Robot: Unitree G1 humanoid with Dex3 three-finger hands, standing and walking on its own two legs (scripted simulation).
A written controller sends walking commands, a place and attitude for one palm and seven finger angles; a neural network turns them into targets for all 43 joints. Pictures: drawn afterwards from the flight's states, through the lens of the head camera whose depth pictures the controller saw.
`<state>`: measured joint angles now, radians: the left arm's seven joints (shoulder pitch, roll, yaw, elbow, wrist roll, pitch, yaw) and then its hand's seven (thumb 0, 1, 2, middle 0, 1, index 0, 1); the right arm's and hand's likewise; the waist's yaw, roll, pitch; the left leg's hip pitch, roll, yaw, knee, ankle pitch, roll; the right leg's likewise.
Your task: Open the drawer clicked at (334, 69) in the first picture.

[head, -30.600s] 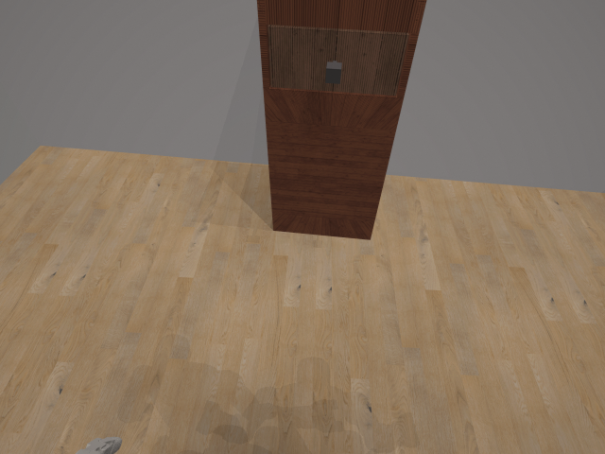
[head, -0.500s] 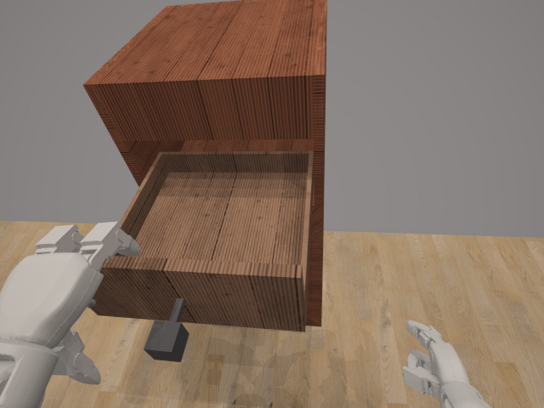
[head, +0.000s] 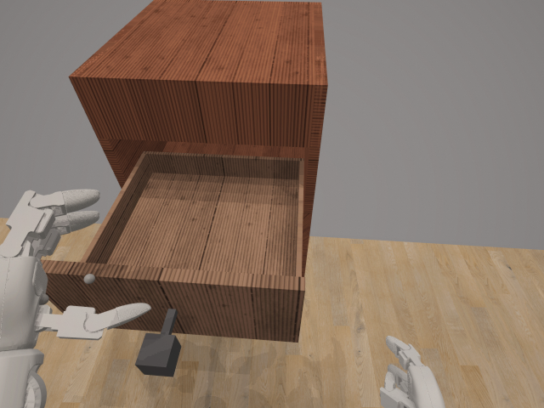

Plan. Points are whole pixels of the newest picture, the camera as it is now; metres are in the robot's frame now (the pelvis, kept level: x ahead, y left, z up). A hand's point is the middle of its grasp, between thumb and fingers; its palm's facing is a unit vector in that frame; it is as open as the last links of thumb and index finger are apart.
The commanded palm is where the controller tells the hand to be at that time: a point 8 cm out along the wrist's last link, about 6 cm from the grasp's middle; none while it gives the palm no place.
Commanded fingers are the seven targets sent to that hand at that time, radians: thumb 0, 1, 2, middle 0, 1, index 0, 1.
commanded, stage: draw the hand back to the body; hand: left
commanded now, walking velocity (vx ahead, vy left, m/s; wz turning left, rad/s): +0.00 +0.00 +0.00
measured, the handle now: (164, 339) +0.21 +0.19 +0.00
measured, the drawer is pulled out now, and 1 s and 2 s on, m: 0.30 0.30 0.30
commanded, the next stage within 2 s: step back with the hand held close in 0.64 s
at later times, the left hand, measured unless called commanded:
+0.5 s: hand (77, 291) +0.18 +0.22 +0.18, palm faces +0.40 -0.81 -0.43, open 8.2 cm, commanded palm +0.13 +0.27 +0.20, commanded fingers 0.00 0.90 0.90 -0.20 -0.30 -0.20 -0.30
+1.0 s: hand (85, 301) +0.17 +0.21 +0.17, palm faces +0.29 -0.80 -0.53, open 7.4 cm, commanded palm +0.10 +0.27 +0.20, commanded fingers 0.00 0.90 0.90 -0.20 -0.30 -0.20 -0.30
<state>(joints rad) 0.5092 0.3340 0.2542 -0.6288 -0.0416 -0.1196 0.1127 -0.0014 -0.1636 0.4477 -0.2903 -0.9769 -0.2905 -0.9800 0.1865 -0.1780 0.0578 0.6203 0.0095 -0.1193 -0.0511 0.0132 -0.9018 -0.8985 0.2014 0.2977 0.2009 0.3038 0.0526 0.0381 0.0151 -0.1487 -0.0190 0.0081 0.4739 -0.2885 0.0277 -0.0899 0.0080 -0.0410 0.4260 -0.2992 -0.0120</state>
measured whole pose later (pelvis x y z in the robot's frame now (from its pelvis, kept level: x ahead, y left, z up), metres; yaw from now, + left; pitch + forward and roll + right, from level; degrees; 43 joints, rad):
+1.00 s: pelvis -0.02 -0.01 +0.00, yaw +1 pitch +2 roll -1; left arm 0.62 0.40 0.37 -0.61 -0.06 -0.16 0.09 0.02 0.89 0.90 -0.21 -0.30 -0.21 -0.30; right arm 0.14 -0.24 -0.02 0.56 0.04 0.00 -0.07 0.01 -0.90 -0.90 0.20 0.30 0.20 0.30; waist -0.01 0.06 0.03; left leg -0.28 0.00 -0.01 0.49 -0.25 0.01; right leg -0.22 0.02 -0.06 0.45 -0.26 -0.03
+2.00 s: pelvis -0.19 -0.01 -0.01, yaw -1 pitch +3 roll -1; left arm 0.65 0.49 0.44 -0.75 -0.07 -0.26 0.08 0.02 0.88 0.90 -0.22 -0.30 -0.22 -0.30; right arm 0.12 -0.18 0.02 0.60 0.03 -0.07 -0.05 0.01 -0.90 -0.90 0.20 0.30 0.20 0.30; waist -0.01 -0.04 0.04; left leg -0.55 -0.01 0.00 0.86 -0.40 -0.01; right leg -0.22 -0.01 -0.04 0.50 -0.32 0.00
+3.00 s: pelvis -0.31 -0.02 -0.01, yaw +5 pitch -1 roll +0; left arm 0.26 0.24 0.09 0.47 0.04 0.05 0.02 0.01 0.90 0.90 -0.20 -0.29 -0.20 -0.30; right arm 0.16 -0.22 -0.01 0.84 -0.02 -0.02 0.00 0.01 -0.91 -0.90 0.20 0.30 0.20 0.30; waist -0.02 0.04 -0.03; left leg -0.33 -0.03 -0.01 0.62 -0.28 0.02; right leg -0.32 -0.02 -0.08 0.64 -0.30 -0.03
